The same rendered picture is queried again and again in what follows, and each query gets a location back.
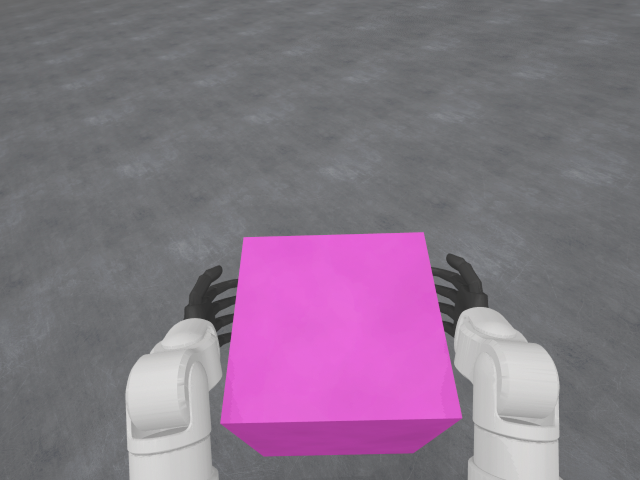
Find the right robot forearm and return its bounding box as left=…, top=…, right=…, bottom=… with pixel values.
left=454, top=307, right=563, bottom=480

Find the carton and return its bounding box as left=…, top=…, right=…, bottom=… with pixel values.
left=220, top=232, right=462, bottom=456

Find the robot left hand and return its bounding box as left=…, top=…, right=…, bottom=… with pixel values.
left=183, top=265, right=238, bottom=347

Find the left robot forearm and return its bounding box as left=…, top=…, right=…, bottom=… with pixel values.
left=125, top=318, right=222, bottom=480

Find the robot right hand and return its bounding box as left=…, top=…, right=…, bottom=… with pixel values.
left=431, top=254, right=489, bottom=337

